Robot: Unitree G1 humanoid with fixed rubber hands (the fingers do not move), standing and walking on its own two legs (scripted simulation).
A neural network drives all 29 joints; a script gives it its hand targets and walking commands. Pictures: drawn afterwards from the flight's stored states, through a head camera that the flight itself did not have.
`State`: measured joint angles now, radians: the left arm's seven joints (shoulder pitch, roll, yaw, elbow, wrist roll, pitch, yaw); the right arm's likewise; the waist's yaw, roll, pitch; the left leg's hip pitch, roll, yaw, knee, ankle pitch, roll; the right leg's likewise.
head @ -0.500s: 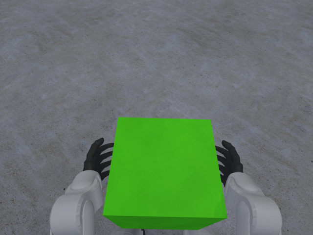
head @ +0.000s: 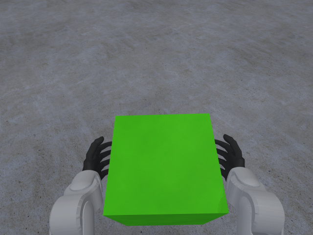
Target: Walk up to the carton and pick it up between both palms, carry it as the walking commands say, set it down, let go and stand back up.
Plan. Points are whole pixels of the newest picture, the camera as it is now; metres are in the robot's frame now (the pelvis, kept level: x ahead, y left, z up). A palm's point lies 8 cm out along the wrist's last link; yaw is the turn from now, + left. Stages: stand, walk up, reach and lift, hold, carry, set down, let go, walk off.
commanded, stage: carry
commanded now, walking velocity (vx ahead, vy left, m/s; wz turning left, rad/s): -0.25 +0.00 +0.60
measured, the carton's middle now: (163, 175) +0.26 -0.01 +0.03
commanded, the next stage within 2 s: none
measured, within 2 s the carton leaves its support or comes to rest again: neither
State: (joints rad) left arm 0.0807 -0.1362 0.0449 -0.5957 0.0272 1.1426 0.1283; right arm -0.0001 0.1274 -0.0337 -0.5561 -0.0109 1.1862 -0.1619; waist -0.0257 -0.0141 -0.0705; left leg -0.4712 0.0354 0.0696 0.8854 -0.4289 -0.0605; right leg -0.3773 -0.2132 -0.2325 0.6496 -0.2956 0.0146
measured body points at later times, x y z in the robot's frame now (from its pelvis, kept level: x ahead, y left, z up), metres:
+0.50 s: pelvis -0.19 +0.03 +0.00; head -0.17 +0.01 +0.45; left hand +0.01 +0.23 +0.08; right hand +0.08 -0.07 +0.06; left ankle -0.11 +0.15 -0.67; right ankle -0.17 -0.08 -0.73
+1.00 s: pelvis -0.39 +0.04 -0.01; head -0.36 +0.06 +0.44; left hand -0.27 +0.30 +0.06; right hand -0.10 +0.05 +0.06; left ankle -0.33 +0.18 -0.73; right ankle -0.32 -0.08 -0.68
